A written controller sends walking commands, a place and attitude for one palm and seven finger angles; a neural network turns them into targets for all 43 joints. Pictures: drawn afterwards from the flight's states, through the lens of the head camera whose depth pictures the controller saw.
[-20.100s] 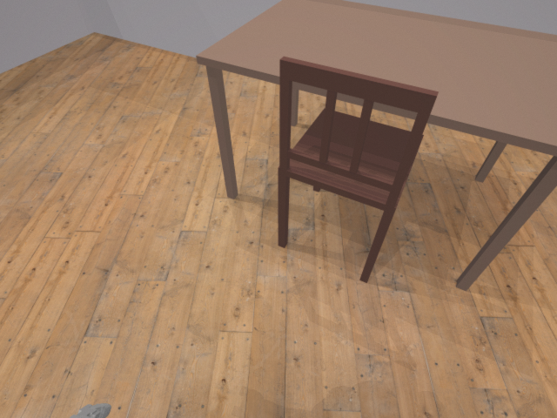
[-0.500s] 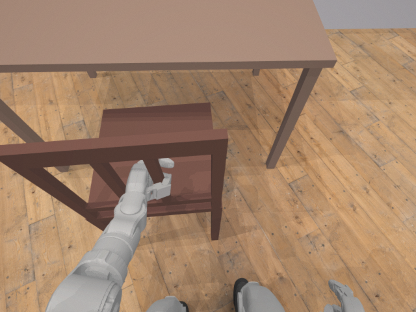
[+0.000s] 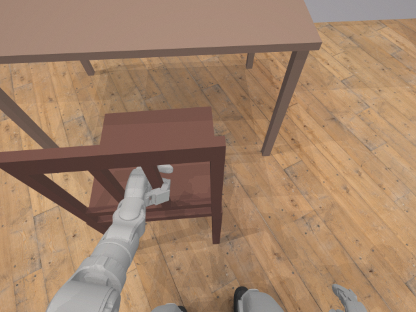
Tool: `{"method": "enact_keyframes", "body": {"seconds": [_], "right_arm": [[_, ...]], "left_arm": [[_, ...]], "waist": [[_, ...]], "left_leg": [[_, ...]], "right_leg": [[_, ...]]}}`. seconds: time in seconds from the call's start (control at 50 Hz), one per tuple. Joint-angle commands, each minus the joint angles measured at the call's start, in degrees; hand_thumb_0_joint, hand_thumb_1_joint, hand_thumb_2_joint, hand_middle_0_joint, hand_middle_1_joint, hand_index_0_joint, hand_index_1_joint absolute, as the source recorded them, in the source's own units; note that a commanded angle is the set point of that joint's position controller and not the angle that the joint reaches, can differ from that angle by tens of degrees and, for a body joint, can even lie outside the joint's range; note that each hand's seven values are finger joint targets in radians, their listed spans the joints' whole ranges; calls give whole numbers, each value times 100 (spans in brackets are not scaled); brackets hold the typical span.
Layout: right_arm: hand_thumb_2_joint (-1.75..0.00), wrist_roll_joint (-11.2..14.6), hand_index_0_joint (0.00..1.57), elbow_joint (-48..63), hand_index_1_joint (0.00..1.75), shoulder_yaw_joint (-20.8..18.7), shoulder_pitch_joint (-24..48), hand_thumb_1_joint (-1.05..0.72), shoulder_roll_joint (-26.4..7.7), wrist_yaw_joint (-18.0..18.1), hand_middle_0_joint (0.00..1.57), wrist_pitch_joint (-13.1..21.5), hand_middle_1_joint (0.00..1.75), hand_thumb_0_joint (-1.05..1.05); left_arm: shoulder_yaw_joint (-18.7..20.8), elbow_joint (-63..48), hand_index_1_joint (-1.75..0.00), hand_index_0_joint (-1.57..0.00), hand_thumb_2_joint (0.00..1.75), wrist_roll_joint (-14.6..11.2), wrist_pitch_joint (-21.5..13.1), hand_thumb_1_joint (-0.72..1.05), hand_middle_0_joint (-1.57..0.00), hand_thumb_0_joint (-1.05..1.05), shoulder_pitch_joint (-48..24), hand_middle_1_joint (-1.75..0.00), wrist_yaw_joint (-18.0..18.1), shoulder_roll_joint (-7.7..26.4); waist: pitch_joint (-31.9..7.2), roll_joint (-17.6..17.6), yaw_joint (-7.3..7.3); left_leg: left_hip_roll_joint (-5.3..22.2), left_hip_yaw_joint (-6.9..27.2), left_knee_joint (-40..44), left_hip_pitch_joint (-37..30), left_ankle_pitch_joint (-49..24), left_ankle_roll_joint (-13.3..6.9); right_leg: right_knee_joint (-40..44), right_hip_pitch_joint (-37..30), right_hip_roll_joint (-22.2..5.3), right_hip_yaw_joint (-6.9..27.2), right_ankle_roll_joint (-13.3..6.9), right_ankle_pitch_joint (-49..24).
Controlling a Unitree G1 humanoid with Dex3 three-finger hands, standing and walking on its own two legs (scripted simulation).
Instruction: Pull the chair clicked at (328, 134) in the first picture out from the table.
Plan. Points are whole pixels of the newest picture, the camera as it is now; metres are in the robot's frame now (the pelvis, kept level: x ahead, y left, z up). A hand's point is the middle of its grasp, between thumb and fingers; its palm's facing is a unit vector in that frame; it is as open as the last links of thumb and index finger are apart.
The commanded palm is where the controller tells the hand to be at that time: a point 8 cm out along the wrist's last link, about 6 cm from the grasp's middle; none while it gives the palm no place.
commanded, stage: step backward, pulling the chair out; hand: left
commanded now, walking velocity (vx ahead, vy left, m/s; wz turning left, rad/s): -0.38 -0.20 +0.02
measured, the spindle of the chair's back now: (115, 189) +0.38 +0.21 -0.09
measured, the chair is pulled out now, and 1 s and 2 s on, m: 0.32 0.58 0.69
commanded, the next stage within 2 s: stop walking, hand still on the chair in 0.90 s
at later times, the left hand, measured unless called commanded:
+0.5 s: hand (162, 251) +0.23 +0.09 -0.06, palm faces -0.10 -0.98 -0.16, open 5.5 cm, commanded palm +0.23 +0.14 -0.05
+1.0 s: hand out of the picture +0.10 +0.08 -0.06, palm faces -0.08 -0.98 -0.16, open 5.5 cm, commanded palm +0.09 +0.13 -0.05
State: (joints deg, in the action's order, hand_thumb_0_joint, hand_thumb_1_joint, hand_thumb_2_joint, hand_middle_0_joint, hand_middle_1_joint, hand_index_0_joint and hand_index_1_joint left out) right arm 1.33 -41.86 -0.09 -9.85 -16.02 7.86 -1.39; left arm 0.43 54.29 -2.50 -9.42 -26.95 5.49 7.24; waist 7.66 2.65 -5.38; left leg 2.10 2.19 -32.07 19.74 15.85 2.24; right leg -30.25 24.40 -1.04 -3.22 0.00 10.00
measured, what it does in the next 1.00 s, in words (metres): walks backwards: right foot, then left foot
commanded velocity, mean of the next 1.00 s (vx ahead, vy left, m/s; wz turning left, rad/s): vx -0.33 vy -0.01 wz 0.04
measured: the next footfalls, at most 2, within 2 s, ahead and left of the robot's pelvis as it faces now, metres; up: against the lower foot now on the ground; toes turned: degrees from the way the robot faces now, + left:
right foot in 0.18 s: +0.01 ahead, -0.12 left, +0.00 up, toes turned -3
left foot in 0.46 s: -0.09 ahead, +0.14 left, +0.00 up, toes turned +1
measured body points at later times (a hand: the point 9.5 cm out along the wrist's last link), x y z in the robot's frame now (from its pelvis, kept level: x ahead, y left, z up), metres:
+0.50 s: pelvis -0.12 +0.00 +0.00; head -0.04 -0.01 +0.44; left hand +0.23 +0.14 -0.05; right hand -0.02 -0.27 -0.13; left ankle -0.13 +0.13 -0.73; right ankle -0.03 -0.12 -0.73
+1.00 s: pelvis -0.25 +0.00 +0.01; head -0.17 -0.03 +0.45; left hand +0.10 +0.13 -0.04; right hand -0.15 -0.29 -0.13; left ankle -0.30 +0.14 -0.71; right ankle -0.17 -0.13 -0.73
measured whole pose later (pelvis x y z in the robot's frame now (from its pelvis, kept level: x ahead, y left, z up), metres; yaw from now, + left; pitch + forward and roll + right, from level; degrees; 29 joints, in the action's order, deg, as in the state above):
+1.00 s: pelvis -0.25 +0.00 +0.01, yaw +2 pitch +3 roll +2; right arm 2.0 -41.9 -0.3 -10.5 -17.9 7.8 -0.8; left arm -1.3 57.6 -2.3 -7.1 -28.5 5.4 4.5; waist 7.2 1.0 -5.3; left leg 0.4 0.1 -34.6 15.5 23.0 3.3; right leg -27.3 24.0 -4.4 -2.1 0.2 6.6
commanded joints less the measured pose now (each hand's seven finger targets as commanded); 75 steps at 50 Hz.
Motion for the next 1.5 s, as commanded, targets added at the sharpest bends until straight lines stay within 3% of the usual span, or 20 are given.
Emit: {"method": "enact_keyframes", "body": {"seconds": [0.0, 0.06, 0.14, 0.18, 0.22, 0.24, 0.28, 0.42, 0.5, 0.58, 0.66, 0.7, 0.72, 0.74, 0.78, 0.96, 1.06, 1.16, 1.22, 1.48], "right_arm": [[-90, -58, 20, 849, 30, -207, -119, -90, -573, 32, 20, 82, 30, 0], [-90, -194, 20, 798, 30, -237, -147, -90, -466, -122, 20, 91, 30, 0], [-90, -145, 20, 619, 30, -290, -360, -90, -504, -235, 20, 207, 30, 0], [-90, -144, 20, 586, 30, -287, -224, -90, -540, -207, 20, 258, 30, 0], [-90, 17, 20, 547, 30, -381, -416, -90, -514, -110, 20, 263, 30, 0], [-90, 55, 20, 605, 30, -363, -162, -90, -521, -75, 20, 294, 30, 0], [-90, -12, 20, 582, 30, -249, 72, -90, -489, -32, 20, 336, 30, 0], [-90, -3, 20, 449, 30, -112, -255, -90, -624, 86, 20, 268, 30, 0], [-90, -212, 20, 811, 30, -133, 45, -90, -445, -31, 20, 174, 30, 0], [-90, -177, 20, 436, 30, -283, -464, -90, -508, -225, 20, 301, 30, 0], [-90, -128, 20, 318, 30, -281, -419, -90, -508, -284, 20, 345, 30, 0], [-90, -34, 20, 387, 30, -261, -331, -90, -417, -181, 20, 325, 30, 0], [-90, 68, 20, 407, 30, -361, -248, -90, -499, -108, 20, 356, 30, 0], [-90, 75, 20, 532, 30, -353, 49, -90, -560, -96, 20, 377, 30, 0], [-90, -17, 20, 449, 30, -188, 111, -90, -437, -86, 20, 388, 30, 0], [-90, 47, 20, 555, 30, -110, -348, -90, -538, 91, 20, 206, 30, 0], [-90, -67, 20, 1027, 30, -92, 9, -90, -397, -33, 20, 158, 30, 0], [-90, -43, 20, 843, 30, -190, -302, -90, -482, -203, 20, 295, 30, 0], [-90, 0, 20, 730, 30, -174, -343, -90, -442, -145, 20, 288, 30, 0], [-90, -59, 20, 689, 30, -42, -93, -90, -270, 9, 20, 358, 30, 0]], "left_arm": [[-325, -1550, -145, -50, 90, 65, -316, 90, -50, 0, -1502, -145, -19, 617], [-244, -1555, -145, -50, 90, 126, -370, 90, -50, 0, -1564, -145, -19, 557], [-181, -1239, -145, -50, 90, 222, -525, 90, -50, 0, -1688, -145, -15, 657], [-68, -1002, -145, -50, 90, 282, -580, 90, -50, 0, -1658, -145, -45, 887], [165, -960, -145, -50, 90, 169, -623, 90, -50, 0, -1627, -145, 8, 1318], [245, -816, -145, -50, 90, 154, -567, 90, -50, 0, -1500, -145, 2, 1426], [192, -688, -145, -50, 90, 148, -391, 90, -50, 0, -1265, -145, -19, 1326], [-167, -911, -145, -50, 90, 53, -157, 90, -50, 0, -1319, -145, 27, 827], [-528, -1674, -145, -50, 90, 80, -293, 90, -50, 0, -2114, -145, -84, 358], [-324, -1006, -145, -50, 90, 139, -425, 90, -50, 0, -2070, -145, -16, 413], [-226, -721, -145, -50, 90, 267, -626, 90, -50, 0, -1998, -145, -64, 629], [-95, -760, -145, -50, 90, 274, -655, 90, -50, 0, -1900, -145, -89, 1061], [256, -562, -145, -50, 90, 150, -563, 90, -50, 0, -1785, -145, -35, 1437], [313, -398, -145, -50, 90, 136, -441, 90, -50, 0, -1544, -145, -59, 1434], [173, -471, -145, -50, 90, 139, -284, 90, -50, 0, -1378, -145, -61, 1193], [-240, -631, -145, -50, 90, 24, 51, 90, -50, 0, -1317, -145, -10, 571], [-776, -1806, -145, -50, 90, 11, 5, 90, -50, 0, -1642, -145, -150, -139], [-768, -1722, -145, -50, 90, 156, 54, 90, -50, 0, -978, -145, -164, -24], [-595, -1447, -145, -50, 90, 98, 53, 90, -50, 0, -530, -145, -112, 254], [-738, -1684, -145, -50, 90, 136, -44, 90, -50, 0, 497, -145, -63, 103]], "waist": [[-2759, 453, 259], [-2650, 1376, 342], [-2618, 787, 248], [-2324, 814, 314], [-3021, -656, 196], [-3003, -946, 338], [-2709, -705, 498], [-2643, -752, 292], [-2448, 1592, 344], [-2511, 580, 238], [-2554, 890, 262], [-2567, -179, 251], [-2853, -1452, 334], [-2848, -1436, 534], [-2865, -423, 504], [-2848, -1239, 351], [-2268, 1457, 419], [-2042, 62, 303], [-1941, -644, 335], [-1659, -471, 367]], "left_leg": [[1072, 583, 802, -1123, -3438, -472], [1552, 956, 831, -1229, -4139, -817], [1359, 711, 39, -1820, -4913, -673], [1076, 423, -40, -1035, -3837, -432], [289, -250, -828, -477, -1225, 32], [-72, -105, -1535, -3, 828, 93], [-171, 411, -2252, 377, 1549, 63], [310, 120, 1096, -742, -895, -123], [1639, 1123, 1388, -708, -2804, -880], [1680, 991, 190, -2712, -5968, -949], [1244, 510, -170, -2058, -4579, -599], [529, -213, -617, -556, -1747, -71], [-3, -239, -1488, 90, 717, 114], [-179, 195, -2303, 398, 1492, 83], [-108, 510, -2386, 533, 1506, 101], [14, -362, 890, -943, -99, 50], [1412, 516, 1341, -1166, -2432, -781], [724, -50, 504, -1300, -1985, -370], [342, -301, 783, -1000, 14, -235], [399, -259, 1024, -1239, -784, -318]], "right_leg": [[-397, -1422, -266, 224, 115, -1617], [-1220, -736, -88, 315, -26, 1242], [24, -988, -126, 402, -49, -356], [295, -1374, -365, 455, -103, -1678], [510, -2250, -1232, 1223, -393, -3958], [699, -2199, -1781, 1577, -659, -4368], [790, -1833, -2150, 1717, -1004, -3370], [311, -1722, -1076, 556, -165, -2119], [-1654, -818, -125, 245, 88, 1244], [-783, -12, -13, 322, -13, 1130], [598, -1090, -177, 433, -43, -876], [678, -2232, -1061, 1067, -265, -3781], [649, -2605, -1703, 1621, -558, -4997], [589, -2418, -2084, 1735, -697, -4931], [421, -2479, -2259, 1657, -1059, -4490], [511, -2171, -1429, 826, -459, -2595], [-1024, -1070, -203, 30, 53, 886], [702, -1874, -420, 345, -118, -993], [966, -1629, -626, 811, -233, 480], [877, -1268, -627, 681, -168, -244]]}}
